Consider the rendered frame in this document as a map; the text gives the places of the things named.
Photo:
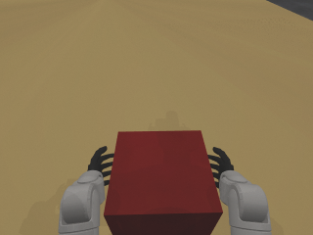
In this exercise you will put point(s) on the carton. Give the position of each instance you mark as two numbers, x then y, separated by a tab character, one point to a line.
161	184

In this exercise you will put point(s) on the left robot forearm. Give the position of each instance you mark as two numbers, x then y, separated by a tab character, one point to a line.
80	205

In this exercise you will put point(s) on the right robot forearm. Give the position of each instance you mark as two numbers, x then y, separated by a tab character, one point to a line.
247	205

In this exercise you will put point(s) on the robot right hand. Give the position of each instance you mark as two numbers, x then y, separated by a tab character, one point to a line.
224	164

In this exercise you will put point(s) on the robot left hand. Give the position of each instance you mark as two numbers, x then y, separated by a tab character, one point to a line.
96	163

